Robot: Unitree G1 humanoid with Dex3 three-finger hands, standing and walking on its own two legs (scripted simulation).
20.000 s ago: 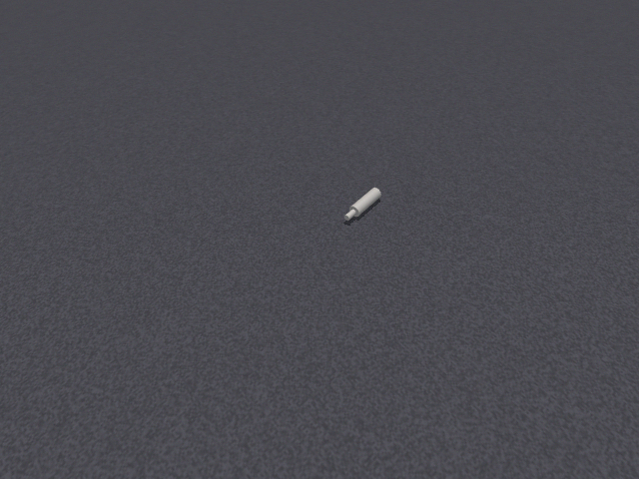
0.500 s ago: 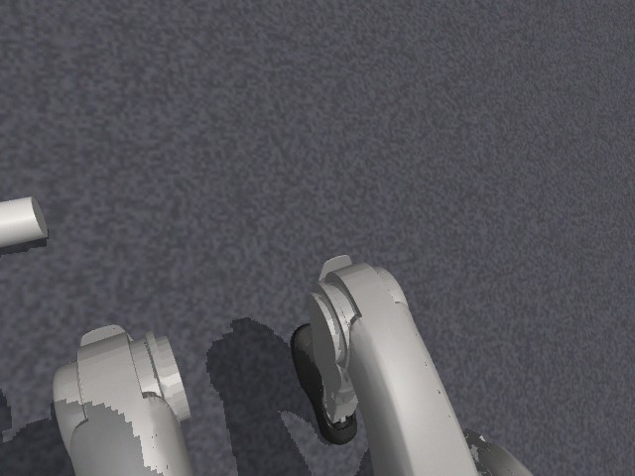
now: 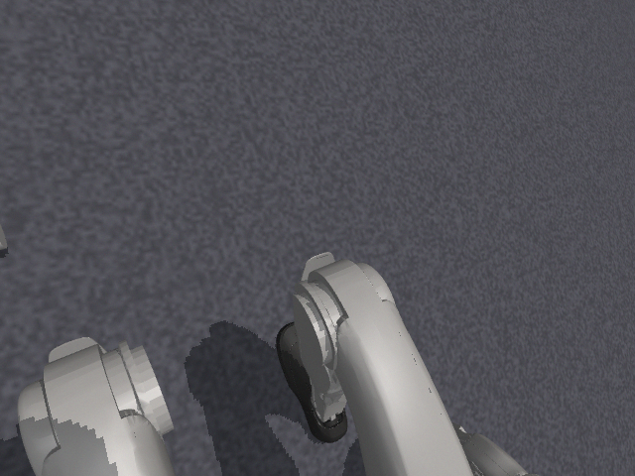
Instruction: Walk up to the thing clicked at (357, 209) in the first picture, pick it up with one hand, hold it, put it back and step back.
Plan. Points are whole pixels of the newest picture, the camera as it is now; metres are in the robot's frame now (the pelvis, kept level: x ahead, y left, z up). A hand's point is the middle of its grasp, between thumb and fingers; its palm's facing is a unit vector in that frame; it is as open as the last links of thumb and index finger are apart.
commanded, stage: close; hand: left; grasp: from above
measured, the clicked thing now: out of the picture +0.44 +0.36 -0.27
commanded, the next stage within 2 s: settle in 1.84 s
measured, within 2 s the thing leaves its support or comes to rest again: neither
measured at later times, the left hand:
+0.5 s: hand out of the picture +0.44 +0.32 -0.25, palm faces -0.43 -0.13 -0.89, open 12.4 cm
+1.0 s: hand out of the picture +0.44 +0.33 -0.24, palm faces -0.44 -0.14 -0.89, open 10.5 cm
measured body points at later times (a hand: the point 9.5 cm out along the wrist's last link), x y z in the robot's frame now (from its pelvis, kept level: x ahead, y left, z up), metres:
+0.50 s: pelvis +0.00 +0.00 +0.00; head +0.26 +0.14 +0.33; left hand +0.46 +0.33 -0.19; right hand +0.06 -0.26 -0.05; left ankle +0.06 +0.12 -0.26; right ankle +0.13 -0.14 -0.26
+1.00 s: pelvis +0.00 +0.00 +0.00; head +0.26 +0.14 +0.33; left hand +0.46 +0.33 -0.19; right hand +0.05 -0.25 -0.05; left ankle +0.06 +0.12 -0.26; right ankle +0.13 -0.14 -0.26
